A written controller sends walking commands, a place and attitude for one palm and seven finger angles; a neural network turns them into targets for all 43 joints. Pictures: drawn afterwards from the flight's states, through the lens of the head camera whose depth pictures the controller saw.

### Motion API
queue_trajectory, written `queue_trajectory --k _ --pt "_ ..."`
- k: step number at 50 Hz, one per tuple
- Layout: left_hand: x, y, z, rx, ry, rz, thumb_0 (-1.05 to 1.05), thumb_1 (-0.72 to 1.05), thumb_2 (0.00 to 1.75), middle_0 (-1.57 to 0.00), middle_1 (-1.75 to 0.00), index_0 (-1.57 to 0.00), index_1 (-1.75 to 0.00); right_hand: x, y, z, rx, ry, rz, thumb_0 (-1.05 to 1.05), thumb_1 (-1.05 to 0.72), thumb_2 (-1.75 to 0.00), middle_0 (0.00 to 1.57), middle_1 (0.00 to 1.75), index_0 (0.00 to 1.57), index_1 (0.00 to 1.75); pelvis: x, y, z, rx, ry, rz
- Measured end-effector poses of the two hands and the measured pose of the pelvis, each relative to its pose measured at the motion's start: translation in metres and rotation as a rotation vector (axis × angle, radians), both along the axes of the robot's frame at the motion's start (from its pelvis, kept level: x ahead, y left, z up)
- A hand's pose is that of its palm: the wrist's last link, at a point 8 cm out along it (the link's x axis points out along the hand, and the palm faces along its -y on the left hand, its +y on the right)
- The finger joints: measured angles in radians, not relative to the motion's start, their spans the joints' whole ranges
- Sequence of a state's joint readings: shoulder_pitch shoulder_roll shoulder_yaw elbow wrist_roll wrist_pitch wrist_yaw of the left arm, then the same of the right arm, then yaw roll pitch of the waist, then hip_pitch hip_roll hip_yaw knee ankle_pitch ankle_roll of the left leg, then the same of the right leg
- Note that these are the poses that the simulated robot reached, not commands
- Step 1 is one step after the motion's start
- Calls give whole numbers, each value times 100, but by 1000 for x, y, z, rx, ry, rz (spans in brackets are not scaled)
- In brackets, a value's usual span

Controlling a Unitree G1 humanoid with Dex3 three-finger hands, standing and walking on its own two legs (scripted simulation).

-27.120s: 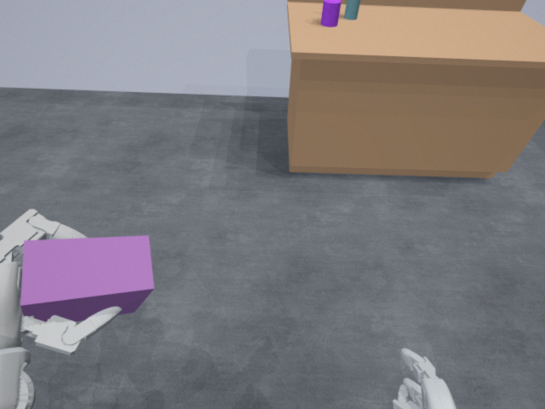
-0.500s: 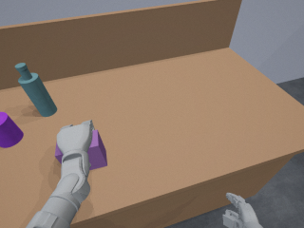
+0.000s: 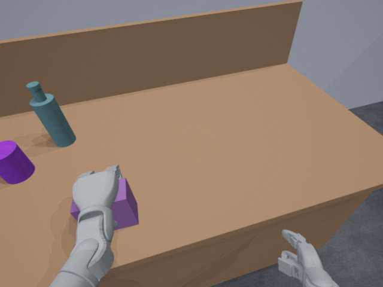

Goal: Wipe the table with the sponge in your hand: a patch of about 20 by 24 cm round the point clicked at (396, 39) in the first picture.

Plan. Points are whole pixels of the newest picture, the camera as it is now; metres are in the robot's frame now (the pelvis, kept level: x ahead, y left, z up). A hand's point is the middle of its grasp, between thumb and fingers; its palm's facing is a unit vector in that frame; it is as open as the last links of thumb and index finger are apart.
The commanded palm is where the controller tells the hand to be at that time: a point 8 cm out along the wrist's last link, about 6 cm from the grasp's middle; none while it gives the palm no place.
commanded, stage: slide across to the third lane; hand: left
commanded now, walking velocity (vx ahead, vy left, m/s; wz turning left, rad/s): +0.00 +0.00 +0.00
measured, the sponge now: (110, 211) +0.28 +0.24 -0.01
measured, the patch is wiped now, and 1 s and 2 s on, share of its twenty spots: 0.85 0.85 0.95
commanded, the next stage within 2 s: wipe forward along the third lane in 0.86 s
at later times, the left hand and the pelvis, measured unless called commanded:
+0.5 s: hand (127, 192) +0.30 +0.19 +0.04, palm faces -0.02 -0.04 -1.00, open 10.3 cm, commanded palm +0.27 +0.16 +0.08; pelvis -0.01 -0.01 +0.00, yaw +2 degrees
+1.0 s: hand (140, 191) +0.31 +0.17 +0.03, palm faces -0.02 -0.05 -1.00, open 10.3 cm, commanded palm +0.28 +0.15 +0.07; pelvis -0.01 -0.02 +0.00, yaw +1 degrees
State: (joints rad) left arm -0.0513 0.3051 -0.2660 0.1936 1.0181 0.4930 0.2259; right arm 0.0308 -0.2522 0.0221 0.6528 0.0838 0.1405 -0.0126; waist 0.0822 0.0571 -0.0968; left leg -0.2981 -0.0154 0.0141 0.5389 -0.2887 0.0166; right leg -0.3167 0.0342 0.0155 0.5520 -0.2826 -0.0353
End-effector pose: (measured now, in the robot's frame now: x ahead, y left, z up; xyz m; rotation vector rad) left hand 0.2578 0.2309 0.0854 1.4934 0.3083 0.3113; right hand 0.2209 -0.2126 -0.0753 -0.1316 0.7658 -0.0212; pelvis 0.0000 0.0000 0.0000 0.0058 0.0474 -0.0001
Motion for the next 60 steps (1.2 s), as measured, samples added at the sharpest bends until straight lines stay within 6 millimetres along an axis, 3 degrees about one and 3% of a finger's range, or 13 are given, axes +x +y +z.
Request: queue_trajectory --k 11,23,36,47,60 --pt "4 -9 3 -5 24 -11 0 -51 107 -66 -138 -69 -138 -5 6 -8 12 23 19 1 -90 -90 20 30 20 30 -4 -1 0 0 -9 18" --pt "21 -37 5 17 29 -73 -1 -52 107 -68 -136 -70 -136 -6 12 -13 41 35 39 2 -90 -90 20 30 20 30 -8 -6 -1 4 -6 32" --pt "32 -64 4 6 18 -80 -1 -52 107 -68 -136 -70 -136 -8 -4 -8 42 40 15 1 -90 -90 20 30 20 30 -10 -15 -1 7 -8 24" --pt "33 -69 1 7 23 -77 -1 -52 107 -67 -137 -70 -137 -13 -19 -7 31 47 -15 1 -90 -90 20 30 19 30 -11 -20 0 9 -9 15" --pt "44 -69 1 11 51 -72 -1 -54 107 -71 -133 -73 -133 -25 -20 -14 5 82 -31 1 -90 -90 20 30 20 30 -16 -20 0 9 6 20"
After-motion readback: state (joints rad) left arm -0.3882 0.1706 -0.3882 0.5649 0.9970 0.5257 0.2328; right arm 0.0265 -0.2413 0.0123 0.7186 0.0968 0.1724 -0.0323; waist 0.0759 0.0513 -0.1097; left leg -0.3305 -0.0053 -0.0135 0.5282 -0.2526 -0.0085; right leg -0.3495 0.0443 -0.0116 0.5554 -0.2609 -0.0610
